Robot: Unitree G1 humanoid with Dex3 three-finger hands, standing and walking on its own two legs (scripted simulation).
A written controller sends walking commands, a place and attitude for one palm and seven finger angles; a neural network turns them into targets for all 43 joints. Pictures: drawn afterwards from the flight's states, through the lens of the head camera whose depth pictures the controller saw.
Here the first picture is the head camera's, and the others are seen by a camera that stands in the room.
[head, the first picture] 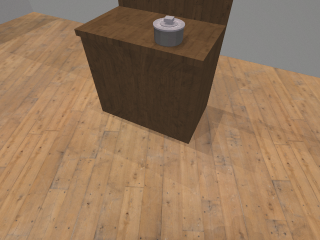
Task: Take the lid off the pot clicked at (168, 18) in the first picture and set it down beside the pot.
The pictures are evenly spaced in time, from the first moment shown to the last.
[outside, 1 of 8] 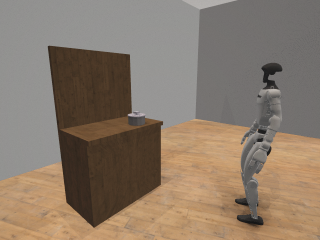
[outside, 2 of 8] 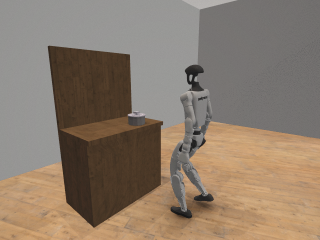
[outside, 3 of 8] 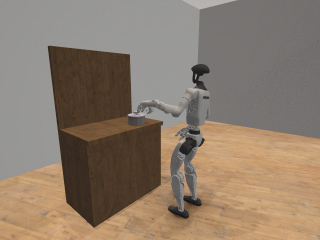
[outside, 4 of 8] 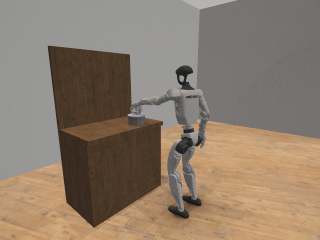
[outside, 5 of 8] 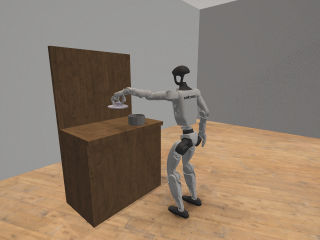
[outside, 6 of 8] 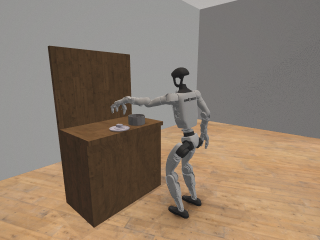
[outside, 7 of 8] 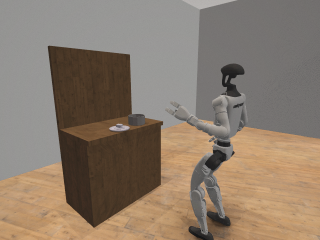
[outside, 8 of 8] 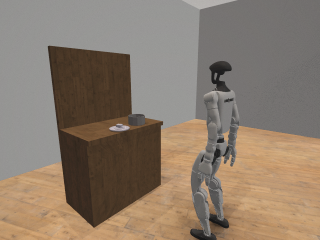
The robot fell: no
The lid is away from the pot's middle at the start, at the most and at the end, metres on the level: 0.00 0.26 0.25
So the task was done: yes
